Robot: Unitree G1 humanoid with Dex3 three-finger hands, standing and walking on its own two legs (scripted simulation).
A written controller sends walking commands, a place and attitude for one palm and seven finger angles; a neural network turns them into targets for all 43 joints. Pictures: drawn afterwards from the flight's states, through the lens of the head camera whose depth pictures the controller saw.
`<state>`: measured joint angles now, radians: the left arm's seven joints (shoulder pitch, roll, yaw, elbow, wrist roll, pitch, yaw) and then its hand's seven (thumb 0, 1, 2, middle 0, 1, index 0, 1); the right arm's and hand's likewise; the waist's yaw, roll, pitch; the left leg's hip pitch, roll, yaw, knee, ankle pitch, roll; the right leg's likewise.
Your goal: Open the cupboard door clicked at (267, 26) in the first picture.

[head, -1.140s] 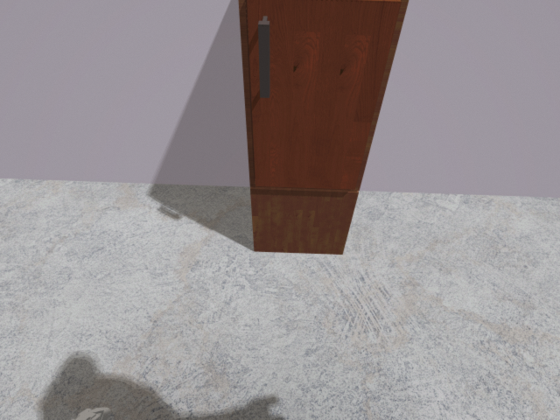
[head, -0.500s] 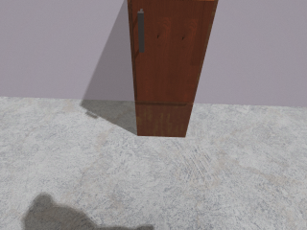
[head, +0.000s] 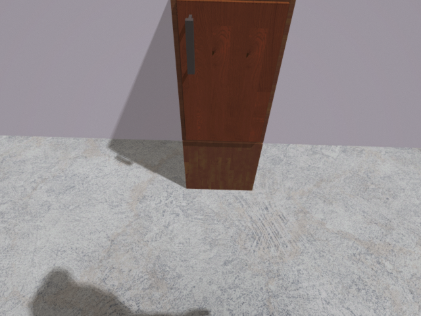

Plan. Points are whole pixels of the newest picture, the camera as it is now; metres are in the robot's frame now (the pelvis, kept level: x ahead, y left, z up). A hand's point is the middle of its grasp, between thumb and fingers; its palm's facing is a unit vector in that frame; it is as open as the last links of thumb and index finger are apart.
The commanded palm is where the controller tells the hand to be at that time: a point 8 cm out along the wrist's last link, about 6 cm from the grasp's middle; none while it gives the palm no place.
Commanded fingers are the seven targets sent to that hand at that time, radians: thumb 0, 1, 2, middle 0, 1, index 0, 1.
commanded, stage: look at it before walking up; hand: left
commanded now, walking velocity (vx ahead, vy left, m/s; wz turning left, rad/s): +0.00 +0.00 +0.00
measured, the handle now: (190, 45) +0.91 +0.12 +0.11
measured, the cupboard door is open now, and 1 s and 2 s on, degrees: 0 0 0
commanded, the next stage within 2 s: take the last steps up to it in 0.30 s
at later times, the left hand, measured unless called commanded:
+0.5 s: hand out of the picture +0.07 +0.24 -0.16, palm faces -0.01 -0.94 -0.34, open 7.4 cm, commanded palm none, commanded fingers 0.00 0.90 0.90 -0.20 -0.30 -0.20 -0.30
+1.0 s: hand out of the picture -0.01 +0.12 -0.17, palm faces +0.10 -0.98 -0.14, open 7.3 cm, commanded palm none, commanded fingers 0.00 0.90 0.90 -0.20 -0.30 -0.20 -0.30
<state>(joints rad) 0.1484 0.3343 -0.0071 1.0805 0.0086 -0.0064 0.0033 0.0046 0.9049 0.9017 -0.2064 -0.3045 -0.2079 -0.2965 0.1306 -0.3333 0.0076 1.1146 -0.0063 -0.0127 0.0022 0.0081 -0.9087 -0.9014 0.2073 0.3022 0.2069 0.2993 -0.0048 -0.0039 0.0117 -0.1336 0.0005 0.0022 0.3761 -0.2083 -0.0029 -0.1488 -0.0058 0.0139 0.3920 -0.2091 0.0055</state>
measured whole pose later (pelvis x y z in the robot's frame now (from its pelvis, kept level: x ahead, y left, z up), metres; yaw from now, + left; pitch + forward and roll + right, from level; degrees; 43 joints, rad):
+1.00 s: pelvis +0.13 -0.02 -0.01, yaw -1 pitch +0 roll +0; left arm 0.55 0.10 0.01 1.18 0.03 -0.05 0.03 0.00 0.91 0.90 -0.20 -0.30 -0.21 -0.30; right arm 0.20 -0.17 -0.04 1.07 -0.01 -0.01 0.01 0.01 -0.91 -0.90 0.20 0.30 0.20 0.30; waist 0.04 -0.01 0.03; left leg -0.52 0.08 0.10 0.91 -0.36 0.01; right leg 0.03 0.03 0.00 0.38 -0.40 -0.03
